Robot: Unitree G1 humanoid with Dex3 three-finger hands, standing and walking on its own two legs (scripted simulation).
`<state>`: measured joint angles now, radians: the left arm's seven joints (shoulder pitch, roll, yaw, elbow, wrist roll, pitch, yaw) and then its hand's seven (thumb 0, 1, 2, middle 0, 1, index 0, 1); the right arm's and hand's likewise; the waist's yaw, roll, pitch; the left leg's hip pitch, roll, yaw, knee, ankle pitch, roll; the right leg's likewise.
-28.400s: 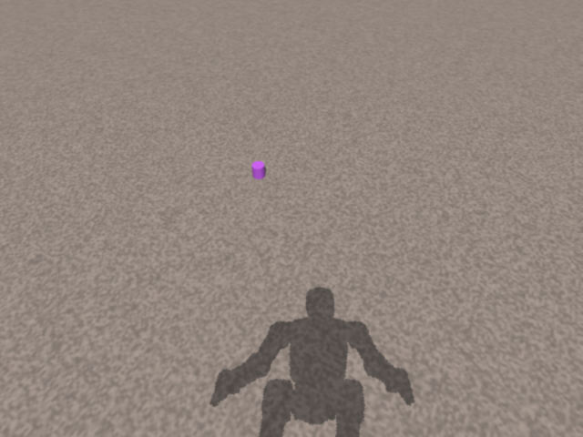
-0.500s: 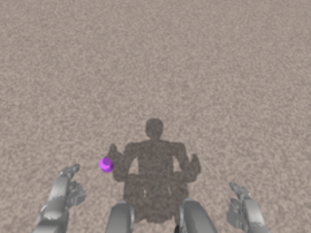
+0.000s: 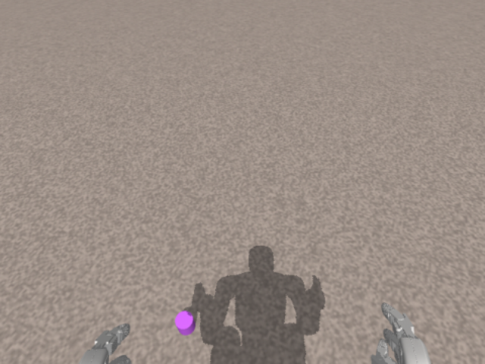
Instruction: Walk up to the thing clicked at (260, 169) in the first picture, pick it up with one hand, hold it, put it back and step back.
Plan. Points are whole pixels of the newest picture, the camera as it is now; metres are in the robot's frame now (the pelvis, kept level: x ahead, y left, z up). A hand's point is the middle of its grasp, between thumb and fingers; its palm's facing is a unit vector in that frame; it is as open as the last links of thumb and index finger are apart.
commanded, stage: home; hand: left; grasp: from above
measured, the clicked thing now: (185, 323) +0.46 +0.23 -0.68
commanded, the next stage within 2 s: stand in 1.92 s
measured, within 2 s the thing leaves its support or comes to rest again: neither
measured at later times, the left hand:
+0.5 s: hand out of the picture +0.16 +0.18 -0.05, palm faces +0.04 -0.98 -0.21, open 7.4 cm
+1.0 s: hand out of the picture +0.16 +0.17 -0.05, palm faces +0.04 -0.98 -0.20, open 7.4 cm
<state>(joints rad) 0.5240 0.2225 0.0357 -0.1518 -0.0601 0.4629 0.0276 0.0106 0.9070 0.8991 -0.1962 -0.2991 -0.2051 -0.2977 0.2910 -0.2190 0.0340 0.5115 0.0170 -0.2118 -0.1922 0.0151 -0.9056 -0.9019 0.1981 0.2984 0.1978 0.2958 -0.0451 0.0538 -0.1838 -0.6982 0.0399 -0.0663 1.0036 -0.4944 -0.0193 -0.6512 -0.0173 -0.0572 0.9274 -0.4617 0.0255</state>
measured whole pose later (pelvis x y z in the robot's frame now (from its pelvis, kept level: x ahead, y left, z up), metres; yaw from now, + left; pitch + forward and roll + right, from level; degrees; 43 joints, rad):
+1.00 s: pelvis +0.00 -0.01 +0.00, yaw +0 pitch +10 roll -2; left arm 0.50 0.22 0.03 -0.14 -0.05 0.46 0.01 0.01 0.91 0.90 -0.20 -0.30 -0.20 -0.30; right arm 0.28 -0.22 0.03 0.54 0.01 -0.25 -0.19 0.02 -0.90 -0.90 0.20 0.30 0.20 0.30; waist -0.04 0.04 -0.16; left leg -0.69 0.04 -0.07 1.00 -0.50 -0.03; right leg -0.65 -0.01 -0.06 0.94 -0.47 0.02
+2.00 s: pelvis +0.01 -0.01 +0.00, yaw +0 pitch +11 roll -3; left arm 0.51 0.23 0.03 -0.15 -0.05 0.46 0.02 0.01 0.91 0.90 -0.20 -0.30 -0.20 -0.30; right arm 0.28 -0.22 0.03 0.53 0.01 -0.22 -0.18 0.02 -0.90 -0.90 0.20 0.30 0.20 0.30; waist -0.04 0.04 -0.17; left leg -0.70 0.04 -0.07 1.02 -0.51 -0.03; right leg -0.66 -0.01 -0.06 0.96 -0.49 0.02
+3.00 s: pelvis -0.01 -0.01 +0.06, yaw +1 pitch -4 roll +0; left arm 0.16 0.31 0.03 1.14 0.03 0.00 0.02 0.01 0.91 0.90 -0.20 -0.30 -0.21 -0.30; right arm 0.15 -0.30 -0.03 1.11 -0.02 0.00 -0.02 0.01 -0.91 -0.90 0.20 0.30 0.20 0.30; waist 0.02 0.02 0.07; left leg -0.13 0.01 -0.04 0.39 -0.20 -0.02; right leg -0.11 -0.04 -0.05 0.38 -0.21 0.02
